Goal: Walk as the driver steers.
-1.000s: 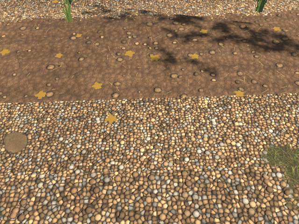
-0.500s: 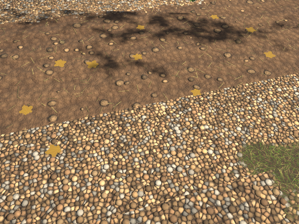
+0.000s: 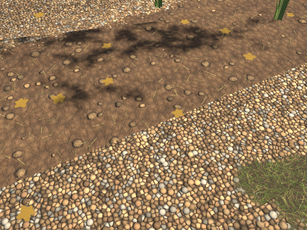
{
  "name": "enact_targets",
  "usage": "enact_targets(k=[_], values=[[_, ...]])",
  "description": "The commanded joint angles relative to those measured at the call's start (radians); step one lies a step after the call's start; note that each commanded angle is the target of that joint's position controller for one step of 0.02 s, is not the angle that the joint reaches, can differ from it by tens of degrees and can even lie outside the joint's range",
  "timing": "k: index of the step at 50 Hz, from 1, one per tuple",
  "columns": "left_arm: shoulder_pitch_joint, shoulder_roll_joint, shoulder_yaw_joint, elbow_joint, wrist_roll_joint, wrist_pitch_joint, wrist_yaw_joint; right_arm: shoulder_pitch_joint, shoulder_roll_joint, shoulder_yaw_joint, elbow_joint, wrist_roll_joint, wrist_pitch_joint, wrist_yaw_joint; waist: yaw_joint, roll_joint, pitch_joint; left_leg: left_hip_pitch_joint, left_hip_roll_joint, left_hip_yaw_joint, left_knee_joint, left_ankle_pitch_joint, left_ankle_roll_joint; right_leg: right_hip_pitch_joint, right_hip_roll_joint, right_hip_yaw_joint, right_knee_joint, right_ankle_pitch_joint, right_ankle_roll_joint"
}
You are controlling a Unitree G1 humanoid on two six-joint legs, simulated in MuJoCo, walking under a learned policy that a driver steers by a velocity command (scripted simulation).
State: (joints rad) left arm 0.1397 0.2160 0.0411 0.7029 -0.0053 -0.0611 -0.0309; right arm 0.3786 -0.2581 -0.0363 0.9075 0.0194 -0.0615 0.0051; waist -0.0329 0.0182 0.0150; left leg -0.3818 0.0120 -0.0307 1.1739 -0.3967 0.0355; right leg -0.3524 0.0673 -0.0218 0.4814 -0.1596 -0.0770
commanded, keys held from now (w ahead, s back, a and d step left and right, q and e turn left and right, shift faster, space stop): w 0.50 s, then q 0.50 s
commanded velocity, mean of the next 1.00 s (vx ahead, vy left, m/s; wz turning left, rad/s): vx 0.35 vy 0.00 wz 0.16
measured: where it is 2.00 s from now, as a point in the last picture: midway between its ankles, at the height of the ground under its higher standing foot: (151, 227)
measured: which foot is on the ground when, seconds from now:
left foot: up 0.00-0.30, down 0.32-0.92, up 0.94-1.00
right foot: down 0.00-0.36, up 0.38-0.90, down 0.92-1.00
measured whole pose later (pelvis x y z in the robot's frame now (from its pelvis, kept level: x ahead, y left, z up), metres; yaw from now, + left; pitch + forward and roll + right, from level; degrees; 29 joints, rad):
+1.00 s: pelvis +0.46 -0.03 -0.19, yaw +12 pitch +2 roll +2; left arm 0.11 0.19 0.03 0.85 0.02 -0.06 -0.07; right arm 0.45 -0.25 -0.06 0.86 0.06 0.01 -0.05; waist -0.10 0.03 0.01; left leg -0.50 -0.06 -0.21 1.84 -0.79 -0.08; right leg -0.38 0.00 0.04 0.51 -0.13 -0.03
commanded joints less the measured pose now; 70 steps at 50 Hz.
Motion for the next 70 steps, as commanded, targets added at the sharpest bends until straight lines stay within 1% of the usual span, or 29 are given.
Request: enact_targets(k=[1,7,9,13,16,17,18,19,20,22,25,28,30,32,34,36,39,43,45,46,47,48,50,51,53,55,58,65,70], values=[[0.054,0.087,0.027,-0.022,0.01,-0.02,-0.001,0.008,-0.086,-0.033,-0.08,-0.009,0.0,-0.011,0.009,-0.07,-0.033,-0.2,0.101,-0.048,-0.053,0.087,-0.022,0.175,-0.263,0.303,-0.277,0.13,-0.187],[0.141,0.179,0.056,0.062,0.013,-0.023,0.026,-0.154,-0.022,-0.015,-0.147,-0.04,0.004,-0.008,0.029,-0.083,-0.048,-0.07,0.061,0.014,-0.365,0.366,-0.049,0.055,-0.202,0.134,-0.271,0.322,-0.164],[0.16,0.191,0.058,0.079,0.024,-0.03,0.026,-0.054,-0.078,-0.038,-0.09,-0.023,0.002,0.0,0.002,-0.075,-0.11,0.048,0.045,0.011,-0.215,0.521,-0.044,0.005,-0.233,0.128,-0.208,0.327,-0.17],[0.205,0.158,0.041,0.095,0.006,-0.024,0.028,-0.217,-0.101,-0.035,-0.156,-0.024,-0.015,0.013,0.041,-0.08,-0.005,-0.15,0.064,-0.002,-0.243,0.304,0.0,0.145,-0.29,0.22,-0.1,0.243,-0.163],[0.163,0.186,0.039,0.077,-0.01,-0.005,0.03,-0.092,-0.086,-0.038,-0.131,-0.012,-0.021,0.022,-0.043,-0.099,-0.012,0.157,-0.046,0.128,-0.52,0.15,0.006,0.036,-0.218,0.2,0.066,0.321,-0.137],[0.165,0.175,0.033,0.071,-0.007,-0.007,0.035,0.046,-0.147,-0.063,-0.089,-0.012,-0.028,0.022,-0.104,-0.017,-0.064,0.325,-0.029,0.091,-0.576,0.248,0.028,-0.027,-0.147,0.141,0.283,0.381,-0.092],[0.22,0.119,0.014,0.055,-0.009,-0.016,0.038,0.164,-0.252,-0.088,-0.076,-0.002,-0.025,0.018,-0.111,0.221,-0.131,0.512,0.198,-0.237,-0.681,0.313,0.142,-0.247,-0.041,0.062,0.689,-0.023,-0.015],[0.332,0.067,0.002,0.07,-0.015,-0.046,0.031,0.134,-0.219,-0.055,-0.114,0.004,-0.027,0.026,-0.023,0.296,-0.161,0.555,0.367,-0.583,-0.767,0.537,0.28,-0.433,0.022,0.156,0.874,-0.429,-0.011],[0.25,0.134,0.018,0.046,-0.058,-0.059,0.035,0.157,-0.189,-0.055,-0.089,0.005,-0.038,0.038,-0.041,0.229,-0.079,0.483,0.416,-0.704,-0.864,0.487,0.368,-0.563,0.016,0.192,0.978,-0.394,-0.008],[0.111,0.172,0.025,0.009,-0.043,-0.025,0.045,0.003,-0.115,-0.026,-0.133,0.006,-0.045,0.045,0.004,0.002,0.034,0.323,0.358,-0.473,-0.84,0.507,0.315,-0.577,-0.085,0.186,0.957,-0.252,0.005],[0.072,0.138,0.025,-0.023,-0.01,0.01,0.019,-0.063,-0.099,-0.013,-0.142,0.006,-0.035,0.03,0.057,0.034,0.058,0.193,0.229,-0.269,-0.924,0.407,0.22,-0.445,-0.168,0.128,0.66,-0.087,0.021],[-0.004,0.047,-0.007,-0.059,0.025,0.001,0.005,-0.006,-0.115,-0.019,-0.113,-0.016,-0.013,-0.002,0.04,0.007,0.015,0.176,0.159,-0.129,-0.862,0.818,0.183,-0.307,-0.139,0.05,0.428,0.076,0.043],[0.073,0.086,0.007,-0.002,0.03,-0.011,-0.009,0.036,-0.129,-0.023,-0.099,-0.024,-0.007,-0.017,0.039,-0.011,-0.087,0.202,0.146,-0.088,-0.761,0.887,0.178,-0.219,-0.098,0.023,0.488,0.306,0.033],[-0.125,0.09,0.005,-0.065,0.013,-0.032,-0.026,0.229,-0.064,-0.009,-0.04,0.001,-0.006,-0.049,-0.068,0.081,-0.026,0.513,0.202,-0.23,-0.682,0.69,0.174,-0.595,-0.136,0.111,0.435,0.274,0.023],[-0.347,0.096,0.004,-0.139,0.002,-0.055,-0.043,0.331,-0.083,-0.02,-0.034,-0.005,0.0,-0.067,-0.146,0.108,0.04,0.645,0.213,-0.324,-0.655,0.503,0.175,-0.798,-0.138,0.126,0.295,0.231,0.018],[-0.376,0.086,-0.003,-0.145,0.023,-0.076,-0.079,0.215,-0.09,-0.022,-0.078,-0.008,0.009,-0.087,-0.123,0.053,0.081,0.286,0.121,-0.229,-0.662,0.242,0.128,-0.448,-0.09,0.084,0.054,0.634,0.016],[-0.242,0.07,0.004,-0.11,0.016,-0.056,-0.081,0.135,-0.099,-0.033,-0.107,0.0,0.018,-0.073,-0.055,0.068,0.042,-0.061,0.058,-0.192,-0.566,0.019,0.086,0.02,-0.048,0.11,0.069,0.792,0.004],[-0.054,0.092,0.02,-0.015,0.002,-0.026,-0.032,0.108,-0.069,-0.048,-0.129,0.027,0.051,-0.09,0.022,0.026,0.022,0.18,0.003,-0.226,-0.149,-0.055,0.014,0.076,-0.18,0.205,-0.277,0.836,0.065],[0.246,0.125,0.046,0.117,0.011,-0.019,-0.02,0.168,-0.011,-0.037,-0.084,0.01,0.064,-0.074,0.11,-0.067,-0.096,-0.049,-0.082,-0.167,0.231,-0.274,-0.048,0.499,-0.237,0.157,-0.229,0.986,0.082],[0.403,0.148,0.034,0.157,0.031,-0.016,-0.021,0.247,0.042,-0.027,-0.024,0.021,0.056,-0.06,0.165,-0.136,-0.196,-0.286,-0.175,-0.189,0.611,-0.669,-0.086,0.745,-0.353,0.245,0.01,1.318,0.059],[0.328,0.207,0.034,0.155,0.036,-0.02,-0.034,0.368,0.069,-0.014,-0.049,0.032,0.058,-0.042,0.048,-0.336,-0.235,-0.483,-0.136,-0.178,0.772,-0.625,-0.107,0.837,-0.437,0.2,0.229,1.769,0.052],[0.277,0.242,0.052,0.166,0.017,0.002,-0.044,0.413,0.047,-0.006,-0.065,0.045,0.051,-0.034,-0.002,-0.465,-0.327,-0.564,-0.08,-0.184,0.85,-0.538,-0.131,0.839,-0.466,0.304,0.244,1.732,-0.025],[0.033,0.259,0.053,0.098,0.032,0.019,-0.022,0.234,-0.05,-0.022,-0.175,0.05,0.063,-0.074,-0.08,-0.301,-0.339,-0.491,0.006,-0.132,0.795,-0.17,-0.115,0.418,-0.578,0.518,-0.063,0.599,-0.24],[-0.056,0.145,0.02,0.041,0.037,0.02,0.003,0.074,-0.124,-0.048,-0.172,0.019,0.095,-0.105,-0.031,-0.083,-0.184,-0.463,0.0,-0.111,0.764,-0.045,-0.094,0.206,-0.535,0.445,-0.157,0.428,-0.19],[-0.037,0.159,0.009,0.062,0.057,0.012,0.025,0.05,-0.097,-0.05,-0.21,-0.025,0.123,-0.122,-0.052,-0.138,-0.122,-0.447,0.002,-0.132,0.743,0.005,-0.1,0.071,-0.535,0.368,-0.118,0.53,-0.181],[0.035,0.16,0.008,0.092,0.064,0.02,0.069,-0.051,-0.077,-0.053,-0.267,-0.025,0.115,-0.116,-0.027,-0.171,-0.024,-0.416,-0.016,-0.117,0.455,0.175,-0.126,-0.01,-0.379,0.158,-0.142,0.46,-0.141],[0.152,0.137,0.0,0.118,0.04,0.049,0.114,-0.173,0.003,-0.028,-0.349,-0.029,0.109,-0.085,0.017,-0.161,-0.076,-0.445,-0.012,-0.076,0.118,0.292,-0.152,0.159,-0.364,0.121,-0.126,0.477,-0.142],[0.139,0.229,0.048,0.049,0.029,0.079,0.099,-0.322,-0.04,-0.039,-0.451,-0.011,0.132,-0.015,0.061,-0.115,-0.012,-0.357,0.031,-0.043,-0.168,0.307,-0.109,0.163,-0.41,0.119,-0.223,-0.046,-0.135],[0.15,0.275,0.079,0.027,0.009,0.087,0.081,-0.374,-0.057,-0.047,-0.475,0.008,0.108,0.017,0.096,-0.139,-0.008,-0.132,0.014,0.079,-0.368,0.089,-0.059,0.12,-0.4,0.025,-0.162,-0.106,-0.093]])
Keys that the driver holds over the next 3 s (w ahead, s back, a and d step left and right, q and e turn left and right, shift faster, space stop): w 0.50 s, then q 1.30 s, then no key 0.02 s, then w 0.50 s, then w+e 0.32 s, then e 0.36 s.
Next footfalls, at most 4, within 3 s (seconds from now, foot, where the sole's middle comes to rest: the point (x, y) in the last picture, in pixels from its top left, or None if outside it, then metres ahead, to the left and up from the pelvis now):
0.32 left None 0.21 0.16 -0.77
0.92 right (180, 222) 0.58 -0.11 -0.96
1.48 left None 0.51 0.14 -0.96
1.94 right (161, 204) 0.67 -0.02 -0.96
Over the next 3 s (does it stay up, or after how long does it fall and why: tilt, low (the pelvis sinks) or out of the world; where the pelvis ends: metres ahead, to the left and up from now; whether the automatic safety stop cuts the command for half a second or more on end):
stays up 0.85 0.35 -0.20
